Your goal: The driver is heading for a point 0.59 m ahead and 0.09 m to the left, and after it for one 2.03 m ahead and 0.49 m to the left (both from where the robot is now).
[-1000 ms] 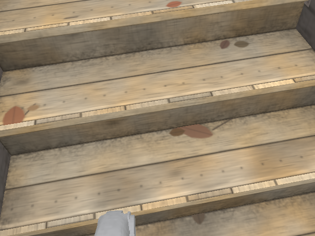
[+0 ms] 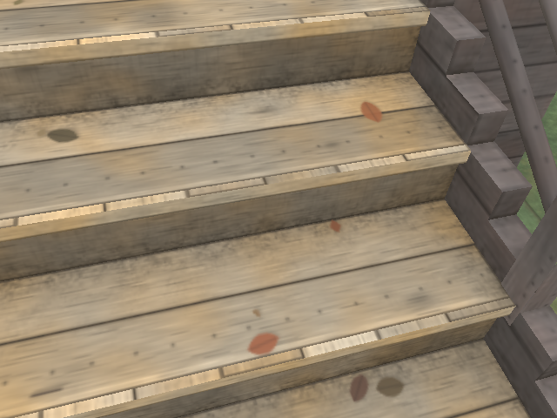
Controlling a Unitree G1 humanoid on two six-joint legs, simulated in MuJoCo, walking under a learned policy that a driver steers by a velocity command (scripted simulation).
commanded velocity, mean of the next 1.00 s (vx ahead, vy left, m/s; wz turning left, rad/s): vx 0.40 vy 0.00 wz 0.05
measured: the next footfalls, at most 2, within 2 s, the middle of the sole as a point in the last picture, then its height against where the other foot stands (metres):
left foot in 0.28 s outside the picture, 0.17 m higher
right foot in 0.76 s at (334, 286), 0.17 m higher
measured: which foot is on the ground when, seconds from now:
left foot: up 0.00-0.26, down 0.28-0.78, up 0.80-1.00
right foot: down 0.00-0.30, up 0.32-0.74, down 0.76-1.00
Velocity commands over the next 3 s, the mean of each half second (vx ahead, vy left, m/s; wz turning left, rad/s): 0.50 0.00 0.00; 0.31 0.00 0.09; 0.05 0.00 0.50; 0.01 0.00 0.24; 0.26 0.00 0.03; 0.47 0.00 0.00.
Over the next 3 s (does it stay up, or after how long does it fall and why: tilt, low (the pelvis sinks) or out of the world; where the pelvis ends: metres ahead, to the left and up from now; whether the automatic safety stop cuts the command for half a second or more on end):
stays up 1.15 0.32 0.69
